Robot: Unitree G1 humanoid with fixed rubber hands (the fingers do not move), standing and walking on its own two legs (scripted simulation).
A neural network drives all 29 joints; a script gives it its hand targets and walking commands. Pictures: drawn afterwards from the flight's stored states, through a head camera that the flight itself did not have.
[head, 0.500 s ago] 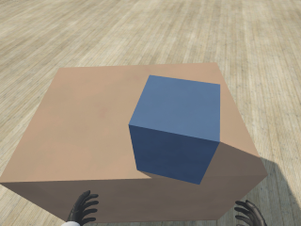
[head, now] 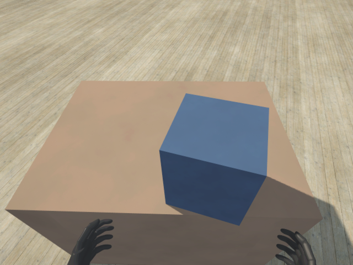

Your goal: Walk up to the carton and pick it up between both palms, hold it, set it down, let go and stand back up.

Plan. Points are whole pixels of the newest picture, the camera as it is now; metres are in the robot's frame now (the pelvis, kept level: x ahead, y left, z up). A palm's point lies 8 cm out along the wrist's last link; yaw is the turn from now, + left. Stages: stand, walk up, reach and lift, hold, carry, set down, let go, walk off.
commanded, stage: reach and lift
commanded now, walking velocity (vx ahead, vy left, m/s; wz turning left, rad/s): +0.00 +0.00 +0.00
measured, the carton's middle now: (212, 160) +0.38 -0.06 +0.01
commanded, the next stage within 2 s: none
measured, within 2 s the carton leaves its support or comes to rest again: neither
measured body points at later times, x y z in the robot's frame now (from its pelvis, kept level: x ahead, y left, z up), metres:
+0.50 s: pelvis +0.00 +0.01 +0.00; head -0.01 +0.02 +0.45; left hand +0.19 +0.22 +0.00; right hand +0.17 -0.21 +0.01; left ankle -0.04 +0.09 -0.74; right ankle +0.02 -0.13 -0.74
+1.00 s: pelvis +0.01 +0.01 +0.00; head +0.01 +0.00 +0.45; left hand +0.28 +0.19 +0.06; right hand +0.21 -0.24 +0.05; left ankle -0.04 +0.10 -0.74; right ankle +0.02 -0.13 -0.74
